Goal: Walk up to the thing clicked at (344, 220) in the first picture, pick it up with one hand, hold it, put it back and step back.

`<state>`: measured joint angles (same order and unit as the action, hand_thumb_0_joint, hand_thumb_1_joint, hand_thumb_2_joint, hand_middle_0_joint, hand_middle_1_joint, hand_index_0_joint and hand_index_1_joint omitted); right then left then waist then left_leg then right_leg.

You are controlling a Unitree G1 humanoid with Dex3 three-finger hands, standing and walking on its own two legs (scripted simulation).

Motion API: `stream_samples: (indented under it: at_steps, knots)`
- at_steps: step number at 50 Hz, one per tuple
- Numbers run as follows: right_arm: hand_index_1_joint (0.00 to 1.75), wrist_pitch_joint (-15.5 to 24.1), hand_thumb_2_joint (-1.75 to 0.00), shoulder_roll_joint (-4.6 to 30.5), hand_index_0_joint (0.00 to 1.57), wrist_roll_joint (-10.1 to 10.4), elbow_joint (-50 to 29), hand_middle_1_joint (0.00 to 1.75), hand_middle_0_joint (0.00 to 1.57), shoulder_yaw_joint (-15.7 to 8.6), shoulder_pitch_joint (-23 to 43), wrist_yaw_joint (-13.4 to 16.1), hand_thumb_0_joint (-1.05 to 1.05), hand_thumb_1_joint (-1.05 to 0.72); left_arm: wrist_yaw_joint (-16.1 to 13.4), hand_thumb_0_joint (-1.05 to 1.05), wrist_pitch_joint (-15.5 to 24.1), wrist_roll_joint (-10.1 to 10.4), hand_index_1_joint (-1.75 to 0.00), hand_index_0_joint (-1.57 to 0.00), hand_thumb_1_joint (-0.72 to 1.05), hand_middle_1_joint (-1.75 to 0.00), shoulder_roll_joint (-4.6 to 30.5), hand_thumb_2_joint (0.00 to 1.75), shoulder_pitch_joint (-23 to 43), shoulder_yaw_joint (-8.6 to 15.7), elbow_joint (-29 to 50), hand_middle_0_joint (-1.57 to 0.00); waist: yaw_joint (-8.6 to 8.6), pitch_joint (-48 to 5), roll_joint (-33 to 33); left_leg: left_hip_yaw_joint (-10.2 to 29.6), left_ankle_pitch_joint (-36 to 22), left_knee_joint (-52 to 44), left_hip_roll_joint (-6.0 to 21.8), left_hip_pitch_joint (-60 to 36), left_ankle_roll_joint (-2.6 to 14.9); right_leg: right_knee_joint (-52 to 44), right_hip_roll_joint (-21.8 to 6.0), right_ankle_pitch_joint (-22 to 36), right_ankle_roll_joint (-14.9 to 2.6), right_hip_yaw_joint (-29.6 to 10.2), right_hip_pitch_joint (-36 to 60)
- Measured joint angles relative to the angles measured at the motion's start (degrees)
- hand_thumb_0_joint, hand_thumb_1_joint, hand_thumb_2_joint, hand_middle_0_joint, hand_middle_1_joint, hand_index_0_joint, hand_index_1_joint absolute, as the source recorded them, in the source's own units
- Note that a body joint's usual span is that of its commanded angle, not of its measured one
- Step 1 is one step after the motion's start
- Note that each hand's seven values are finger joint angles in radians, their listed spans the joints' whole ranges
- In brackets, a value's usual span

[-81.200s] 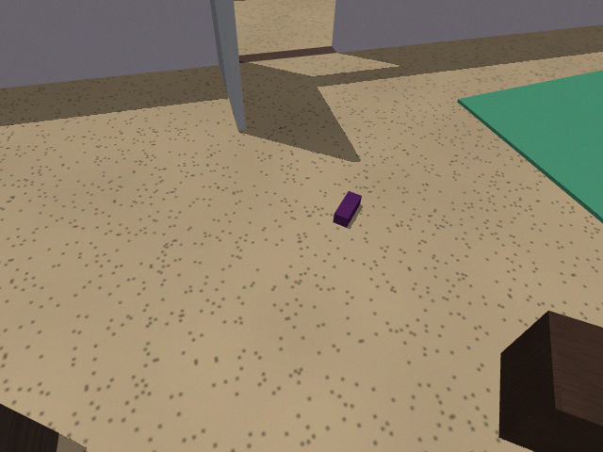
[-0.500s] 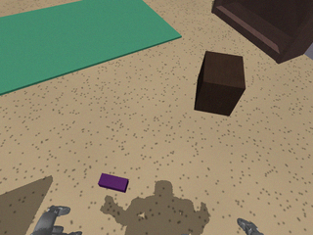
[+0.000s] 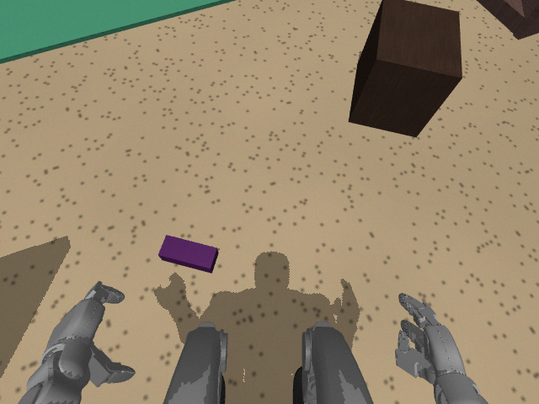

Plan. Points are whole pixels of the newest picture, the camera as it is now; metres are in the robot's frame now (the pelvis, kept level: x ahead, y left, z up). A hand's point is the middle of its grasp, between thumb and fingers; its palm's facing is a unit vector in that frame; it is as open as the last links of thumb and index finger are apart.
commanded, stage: rise first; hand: left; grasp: from above
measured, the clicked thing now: (189, 254) +0.49 +0.21 -0.58
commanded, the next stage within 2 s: approach in 1.94 s
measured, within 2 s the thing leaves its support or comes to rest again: neither
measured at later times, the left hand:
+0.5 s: hand (142, 290) +0.33 +0.26 -0.33, palm faces -0.54 -0.26 -0.80, open 13.7 cm
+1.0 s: hand (153, 270) +0.39 +0.27 -0.40, palm faces -0.52 -0.06 -0.85, open 13.9 cm
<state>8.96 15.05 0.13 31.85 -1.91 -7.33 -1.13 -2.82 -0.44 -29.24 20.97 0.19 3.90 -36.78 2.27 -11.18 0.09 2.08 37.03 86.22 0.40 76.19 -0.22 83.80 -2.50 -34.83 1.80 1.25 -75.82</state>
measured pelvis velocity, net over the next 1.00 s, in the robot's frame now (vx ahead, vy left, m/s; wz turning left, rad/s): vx -0.06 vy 0.01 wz -0.09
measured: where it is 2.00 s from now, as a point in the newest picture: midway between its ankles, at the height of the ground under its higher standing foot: outside the picture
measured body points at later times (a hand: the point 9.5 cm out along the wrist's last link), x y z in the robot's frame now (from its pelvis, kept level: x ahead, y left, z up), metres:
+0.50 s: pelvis -0.06 +0.00 -0.19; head +0.16 +0.02 +0.21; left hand +0.36 +0.28 -0.29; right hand +0.03 -0.29 -0.31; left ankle +0.02 +0.12 -0.57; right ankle +0.04 -0.14 -0.57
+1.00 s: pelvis -0.06 +0.01 -0.25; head +0.17 +0.06 +0.13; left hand +0.42 +0.27 -0.35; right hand -0.03 -0.28 -0.35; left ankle +0.02 +0.12 -0.57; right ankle +0.04 -0.14 -0.57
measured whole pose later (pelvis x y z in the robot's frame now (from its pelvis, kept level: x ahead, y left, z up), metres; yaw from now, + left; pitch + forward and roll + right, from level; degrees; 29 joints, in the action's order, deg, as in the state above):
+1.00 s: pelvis -0.06 +0.01 -0.25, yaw -5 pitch +34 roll -9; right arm -1.4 15.2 -7.0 42.2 1.2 -8.7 -6.8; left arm -13.7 24.2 -71.5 44.0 49.8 5.5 -76.0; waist 11.5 -4.6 0.3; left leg 6.7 39.5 133.6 -1.1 128.4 0.4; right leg 127.2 -2.0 -36.4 2.6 3.1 -124.9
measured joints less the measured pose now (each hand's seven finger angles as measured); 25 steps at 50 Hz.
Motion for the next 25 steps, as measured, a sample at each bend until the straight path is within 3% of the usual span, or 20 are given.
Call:
stream_samples:
  at_steps: [8, 14, 19, 25]
  knots:
    - [0.30, -1.1, -0.90, 0.9, 0.20, 0.3, 3.4, 0.30, 0.21, -1.1, 2.0, -1.2, 0.01, -0.87, -1.4, -0.01, 4.4, -8.8, -1.05, -0.12, -0.49, -1.07, 2.7, 0.96, 12.2, 0.0, -4.7, -0.10, 0.18, -0.5, -0.9, 0.6, 2.5, 14.1, -0.2, 16.9, -0.27, 14.2, 0.0, -2.5, -0.43, -0.1, -17.0]
    - [0.30, -2.3, -0.90, 0.8, 0.20, -0.2, 5.7, 0.30, 0.21, -1.5, 0.9, -2.0, 0.01, -0.88, -1.0, -0.01, 9.2, -14.8, -1.04, -0.12, -0.48, -1.06, 6.8, 0.96, 22.1, 1.1, -12.0, -0.10, 0.43, 0.8, -1.1, 1.3, 2.8, 22.6, -0.2, 27.5, -0.62, 22.5, 0.2, -2.7, -0.81, 0.1, -27.5]
    - [0.30, -3.2, -0.90, 0.9, 0.20, -1.0, 7.7, 0.30, 0.21, -1.3, -0.5, -2.4, 0.01, -0.88, -0.7, -0.01, 14.4, -19.9, -1.02, -0.12, -0.47, -1.05, 10.6, 0.97, 28.6, 1.8, -17.0, -0.10, 1.13, 2.3, -1.2, 2.2, 2.9, 29.2, -0.3, 34.8, -0.76, 28.5, 0.4, -2.5, -0.82, 0.5, -34.5]
    - [0.30, -4.9, -0.90, 0.7, 0.20, -2.3, 9.3, 0.30, 0.21, -0.8, -1.7, -3.1, 0.01, -0.88, -2.5, -0.01, 19.4, -25.4, -1.00, -0.12, -0.45, -1.03, 14.2, 0.97, 34.7, 2.4, -22.3, -0.09, 2.74, 4.0, -0.9, 3.1, 2.8, 35.6, -0.5, 41.0, -0.59, 33.8, 0.6, -2.0, -0.46, 1.1, -40.0]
